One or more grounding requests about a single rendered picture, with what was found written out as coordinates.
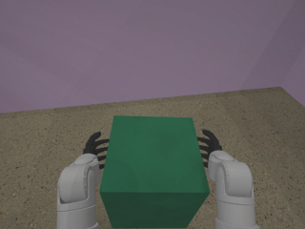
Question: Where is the left robot forearm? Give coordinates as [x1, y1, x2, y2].
[56, 154, 101, 229]

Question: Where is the right robot hand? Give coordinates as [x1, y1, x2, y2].
[197, 129, 222, 168]

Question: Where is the right robot forearm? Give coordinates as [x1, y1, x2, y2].
[208, 150, 260, 229]

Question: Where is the carton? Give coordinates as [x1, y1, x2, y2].
[99, 115, 210, 229]

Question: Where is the left robot hand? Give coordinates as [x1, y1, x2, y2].
[83, 132, 110, 170]

